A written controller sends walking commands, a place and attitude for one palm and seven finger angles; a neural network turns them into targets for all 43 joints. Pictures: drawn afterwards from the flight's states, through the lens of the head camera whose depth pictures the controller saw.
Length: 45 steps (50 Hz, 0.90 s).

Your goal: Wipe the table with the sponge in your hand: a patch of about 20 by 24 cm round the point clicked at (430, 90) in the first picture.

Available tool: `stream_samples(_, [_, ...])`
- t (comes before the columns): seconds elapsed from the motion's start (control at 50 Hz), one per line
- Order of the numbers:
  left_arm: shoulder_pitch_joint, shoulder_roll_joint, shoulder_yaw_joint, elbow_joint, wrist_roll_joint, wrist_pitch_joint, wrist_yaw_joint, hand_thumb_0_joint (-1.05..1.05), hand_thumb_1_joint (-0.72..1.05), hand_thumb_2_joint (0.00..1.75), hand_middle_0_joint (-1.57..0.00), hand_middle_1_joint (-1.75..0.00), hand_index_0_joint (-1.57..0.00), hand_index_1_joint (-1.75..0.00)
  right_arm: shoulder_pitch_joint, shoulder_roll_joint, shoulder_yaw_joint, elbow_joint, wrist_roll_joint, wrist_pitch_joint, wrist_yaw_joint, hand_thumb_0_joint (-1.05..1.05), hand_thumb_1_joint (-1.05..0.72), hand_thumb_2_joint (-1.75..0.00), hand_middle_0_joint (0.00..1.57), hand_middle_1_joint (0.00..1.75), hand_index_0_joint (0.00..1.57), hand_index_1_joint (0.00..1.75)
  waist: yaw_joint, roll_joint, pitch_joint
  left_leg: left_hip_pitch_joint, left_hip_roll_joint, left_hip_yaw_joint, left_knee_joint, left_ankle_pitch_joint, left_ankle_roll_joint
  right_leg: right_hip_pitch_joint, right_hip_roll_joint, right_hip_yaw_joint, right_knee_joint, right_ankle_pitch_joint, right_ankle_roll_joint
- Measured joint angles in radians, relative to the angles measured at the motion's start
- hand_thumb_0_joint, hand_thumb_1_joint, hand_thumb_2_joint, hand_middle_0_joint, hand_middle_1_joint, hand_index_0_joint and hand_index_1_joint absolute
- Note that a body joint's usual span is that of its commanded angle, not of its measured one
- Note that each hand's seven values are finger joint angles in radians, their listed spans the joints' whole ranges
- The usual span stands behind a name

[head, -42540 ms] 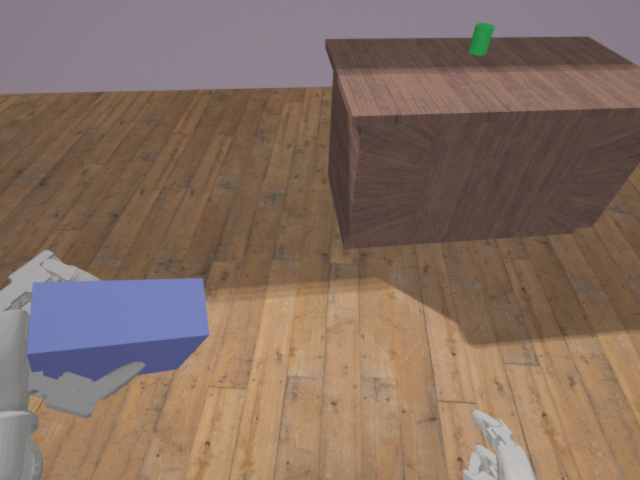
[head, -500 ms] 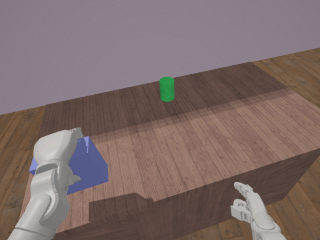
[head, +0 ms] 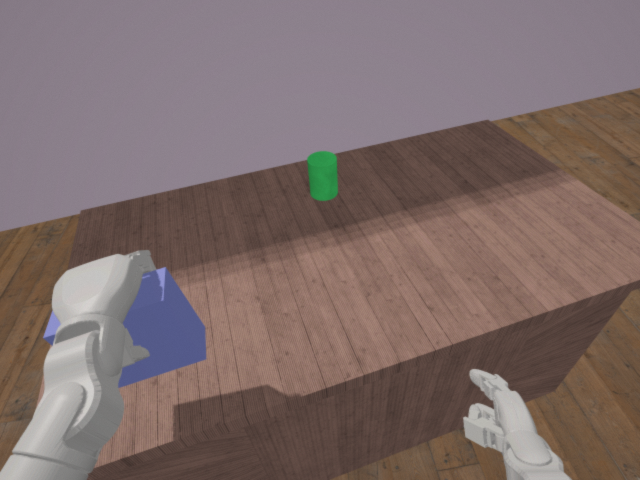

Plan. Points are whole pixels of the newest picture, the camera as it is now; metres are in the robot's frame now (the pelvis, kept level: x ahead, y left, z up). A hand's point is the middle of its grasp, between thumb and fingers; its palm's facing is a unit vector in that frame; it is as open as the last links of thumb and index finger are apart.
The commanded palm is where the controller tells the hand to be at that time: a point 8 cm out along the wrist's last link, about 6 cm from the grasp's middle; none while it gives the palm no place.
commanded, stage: bring the sponge back beside the body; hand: left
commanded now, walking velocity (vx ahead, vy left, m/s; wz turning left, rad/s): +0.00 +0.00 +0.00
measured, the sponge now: (143, 341) +0.25 +0.29 +0.05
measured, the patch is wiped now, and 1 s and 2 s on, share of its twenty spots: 1.00 1.00 1.00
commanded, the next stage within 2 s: step back with the hand held close in 1.40 s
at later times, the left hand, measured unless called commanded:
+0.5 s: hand (103, 335) +0.22 +0.30 +0.11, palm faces +0.09 -0.14 -0.99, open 10.0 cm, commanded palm +0.18 +0.28 +0.18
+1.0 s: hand (83, 368) +0.18 +0.29 +0.11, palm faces +0.10 -0.15 -0.98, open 10.0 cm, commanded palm +0.14 +0.29 +0.18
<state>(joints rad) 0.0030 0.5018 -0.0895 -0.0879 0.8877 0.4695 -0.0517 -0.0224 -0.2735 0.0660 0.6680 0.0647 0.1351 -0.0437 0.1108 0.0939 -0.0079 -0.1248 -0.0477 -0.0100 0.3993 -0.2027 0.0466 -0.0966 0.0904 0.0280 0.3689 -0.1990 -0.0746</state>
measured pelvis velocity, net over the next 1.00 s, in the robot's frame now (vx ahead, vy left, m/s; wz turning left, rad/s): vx -0.01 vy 0.01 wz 0.00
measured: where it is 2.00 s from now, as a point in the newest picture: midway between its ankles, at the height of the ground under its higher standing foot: outside the picture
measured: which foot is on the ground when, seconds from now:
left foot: down 0.00-1.00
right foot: down 0.00-1.00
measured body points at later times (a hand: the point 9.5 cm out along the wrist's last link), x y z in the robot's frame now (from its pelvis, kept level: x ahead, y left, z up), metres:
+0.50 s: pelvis +0.00 +0.01 +0.00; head -0.04 -0.03 +0.45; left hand +0.21 +0.30 +0.16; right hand +0.27 -0.18 -0.06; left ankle +0.01 +0.09 -0.74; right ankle +0.00 -0.08 -0.74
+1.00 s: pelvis -0.01 +0.01 +0.00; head -0.05 -0.03 +0.45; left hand +0.17 +0.30 +0.16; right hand +0.26 -0.17 -0.06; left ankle +0.01 +0.09 -0.74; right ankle +0.00 -0.08 -0.74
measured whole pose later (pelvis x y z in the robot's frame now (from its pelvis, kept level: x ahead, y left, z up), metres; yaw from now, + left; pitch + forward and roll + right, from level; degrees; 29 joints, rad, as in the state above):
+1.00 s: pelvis -0.01 +0.01 +0.00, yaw +0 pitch -7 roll -1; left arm 0.26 0.51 -0.04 -0.34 0.84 0.45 -0.04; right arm -0.03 -0.26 0.07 0.66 0.05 0.11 -0.04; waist 0.14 0.11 0.00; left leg -0.11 -0.05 -0.01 0.42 -0.20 0.06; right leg -0.07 0.09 0.03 0.38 -0.19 -0.06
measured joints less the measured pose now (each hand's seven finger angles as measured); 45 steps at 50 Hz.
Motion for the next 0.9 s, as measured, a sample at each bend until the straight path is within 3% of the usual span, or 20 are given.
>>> stream_samples(0.16, [0.025,0.008,0.010,-0.005,-0.008,0.005,0.006,0.00,-0.50,1.06,-0.75,-1.33,-0.75,-1.37,0.009,-0.010,-0.012,0.008,0.003,-0.016,-0.012,0.01,-0.91,-0.89,0.20,0.30,0.20,0.30,0.004,0.005,0.007,-0.003,-0.002,-0.008,0.012,-0.002,0.001,0.004,-0.001,-0.008,0.003,-0.001,0.001])
stream_samples(0.32, [0.057,-0.003,0.005,-0.054,-0.009,-0.030,0.014,0.00,-0.50,1.06,-0.75,-1.33,-0.75,-1.37,-0.003,0.006,-0.009,0.003,-0.004,-0.030,-0.010,0.01,-0.91,-0.89,0.20,0.30,0.20,0.30,0.013,0.009,0.006,0.004,-0.004,-0.005,0.005,0.002,0.004,0.008,-0.004,-0.005,0.001,0.002,0.004])
stream_samples(0.54, [0.129,-0.004,0.022,-0.136,-0.025,0.017,0.016,0.00,-0.50,1.06,-0.75,-1.33,-0.75,-1.37,-0.022,0.012,0.000,-0.010,-0.005,-0.017,0.006,0.01,-0.90,-0.89,0.20,0.30,0.20,0.30,0.022,0.010,-0.001,0.009,-0.007,-0.004,0.009,0.000,0.008,0.013,-0.006,-0.003,0.003,0.001,0.009])
stream_samples(0.9, [0.223,0.008,0.045,-0.226,-0.039,-0.007,0.018,0.00,-0.50,1.06,-0.75,-1.33,-0.75,-1.36,-0.018,0.019,0.003,-0.012,-0.011,-0.018,0.006,0.01,-0.90,-0.89,0.20,0.30,0.20,0.30,0.034,0.012,0.010,0.018,-0.006,-0.001,0.015,0.005,0.010,0.024,-0.005,0.000,0.004,0.009,0.011])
